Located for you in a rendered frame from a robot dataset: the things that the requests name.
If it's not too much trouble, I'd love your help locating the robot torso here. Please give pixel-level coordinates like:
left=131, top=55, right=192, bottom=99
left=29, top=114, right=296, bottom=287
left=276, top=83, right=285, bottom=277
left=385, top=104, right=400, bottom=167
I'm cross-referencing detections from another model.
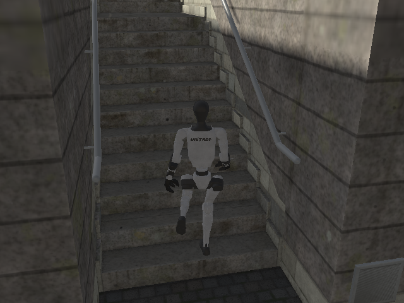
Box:
left=187, top=125, right=216, bottom=189

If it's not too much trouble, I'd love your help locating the right robot upper arm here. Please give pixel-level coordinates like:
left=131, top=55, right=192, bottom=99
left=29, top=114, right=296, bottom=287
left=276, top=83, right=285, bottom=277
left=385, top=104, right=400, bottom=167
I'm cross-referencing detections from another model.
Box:
left=215, top=128, right=229, bottom=162

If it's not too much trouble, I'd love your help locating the left robot upper arm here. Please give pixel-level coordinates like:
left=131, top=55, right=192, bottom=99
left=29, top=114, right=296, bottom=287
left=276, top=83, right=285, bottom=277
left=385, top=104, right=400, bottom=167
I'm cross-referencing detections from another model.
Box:
left=171, top=128, right=188, bottom=163

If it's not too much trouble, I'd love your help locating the left robot hand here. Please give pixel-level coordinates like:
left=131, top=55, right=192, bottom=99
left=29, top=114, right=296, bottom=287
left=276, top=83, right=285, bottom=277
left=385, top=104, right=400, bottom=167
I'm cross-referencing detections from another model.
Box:
left=164, top=179, right=179, bottom=193

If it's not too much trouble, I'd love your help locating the robot right shin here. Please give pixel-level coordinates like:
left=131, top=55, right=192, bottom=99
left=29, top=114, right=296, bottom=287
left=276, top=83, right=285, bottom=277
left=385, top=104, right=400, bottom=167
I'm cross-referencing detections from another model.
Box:
left=202, top=203, right=213, bottom=247

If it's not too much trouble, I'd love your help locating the left robot forearm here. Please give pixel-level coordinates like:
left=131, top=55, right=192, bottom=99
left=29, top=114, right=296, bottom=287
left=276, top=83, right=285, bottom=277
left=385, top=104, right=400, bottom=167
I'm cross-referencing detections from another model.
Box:
left=166, top=154, right=178, bottom=180

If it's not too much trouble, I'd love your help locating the right robot hand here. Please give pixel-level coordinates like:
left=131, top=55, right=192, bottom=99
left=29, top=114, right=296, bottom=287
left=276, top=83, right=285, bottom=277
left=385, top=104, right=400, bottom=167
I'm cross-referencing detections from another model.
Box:
left=215, top=161, right=230, bottom=170

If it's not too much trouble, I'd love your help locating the right robot forearm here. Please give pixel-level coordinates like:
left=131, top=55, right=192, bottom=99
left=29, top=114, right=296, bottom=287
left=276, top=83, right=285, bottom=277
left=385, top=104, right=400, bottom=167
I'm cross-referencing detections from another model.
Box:
left=222, top=153, right=230, bottom=167

